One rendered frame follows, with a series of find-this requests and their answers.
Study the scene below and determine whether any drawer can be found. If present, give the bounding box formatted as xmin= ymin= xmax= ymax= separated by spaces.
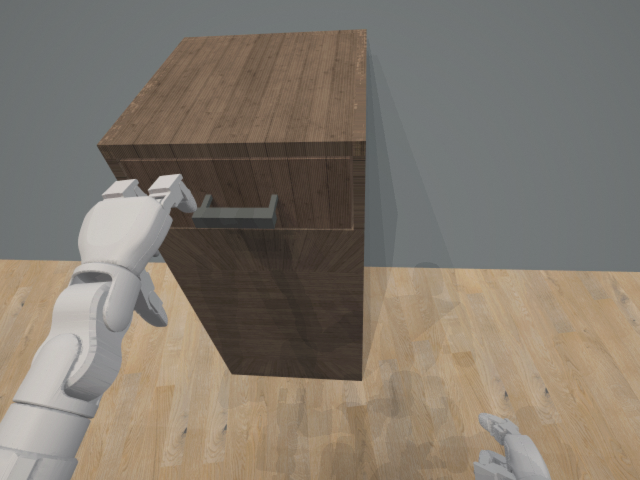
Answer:
xmin=120 ymin=156 xmax=353 ymax=228

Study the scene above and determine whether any handle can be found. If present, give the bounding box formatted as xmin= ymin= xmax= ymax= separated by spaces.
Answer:
xmin=192 ymin=194 xmax=278 ymax=229

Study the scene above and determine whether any robot right hand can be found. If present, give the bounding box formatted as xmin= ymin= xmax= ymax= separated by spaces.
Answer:
xmin=473 ymin=413 xmax=551 ymax=480

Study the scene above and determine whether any robot left hand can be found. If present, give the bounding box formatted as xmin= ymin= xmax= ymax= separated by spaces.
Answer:
xmin=78 ymin=174 xmax=197 ymax=327

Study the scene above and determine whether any robot left forearm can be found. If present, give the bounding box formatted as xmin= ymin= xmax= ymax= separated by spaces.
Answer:
xmin=0 ymin=262 xmax=141 ymax=480

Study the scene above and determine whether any cabinet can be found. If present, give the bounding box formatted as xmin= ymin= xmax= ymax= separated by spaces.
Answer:
xmin=97 ymin=29 xmax=367 ymax=381

